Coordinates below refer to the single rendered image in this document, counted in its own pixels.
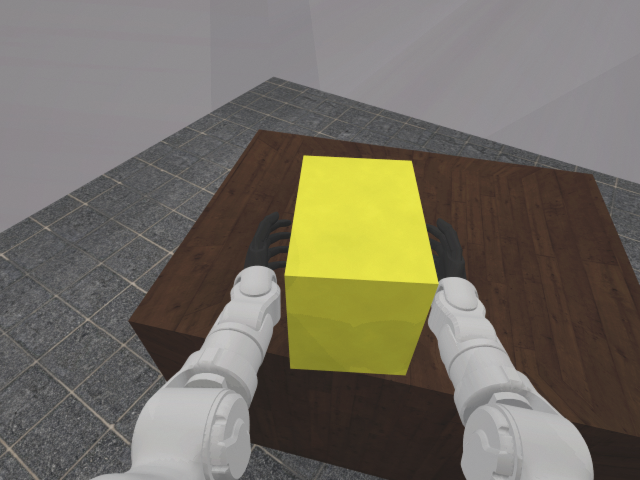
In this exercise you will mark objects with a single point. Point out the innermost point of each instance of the robot left upper arm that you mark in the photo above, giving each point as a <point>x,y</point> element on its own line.
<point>190,434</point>

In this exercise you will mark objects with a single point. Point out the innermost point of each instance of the left robot forearm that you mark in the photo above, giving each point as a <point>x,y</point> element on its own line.
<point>236,345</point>

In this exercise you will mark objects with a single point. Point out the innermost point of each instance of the pedestal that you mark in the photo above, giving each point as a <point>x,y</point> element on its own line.
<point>540,248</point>

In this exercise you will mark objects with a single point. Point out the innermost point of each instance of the carton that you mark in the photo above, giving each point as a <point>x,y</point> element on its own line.
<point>360,276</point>

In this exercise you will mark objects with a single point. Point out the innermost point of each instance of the right robot forearm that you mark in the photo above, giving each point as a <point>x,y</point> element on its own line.
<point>476,361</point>

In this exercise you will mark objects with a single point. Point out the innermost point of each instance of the robot right upper arm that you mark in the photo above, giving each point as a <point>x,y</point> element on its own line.
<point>503,442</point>

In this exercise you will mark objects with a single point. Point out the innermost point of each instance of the left robot hand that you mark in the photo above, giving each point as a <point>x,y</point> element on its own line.
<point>259,253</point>

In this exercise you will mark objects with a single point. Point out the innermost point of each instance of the right robot hand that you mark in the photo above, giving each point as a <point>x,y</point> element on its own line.
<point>449,262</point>

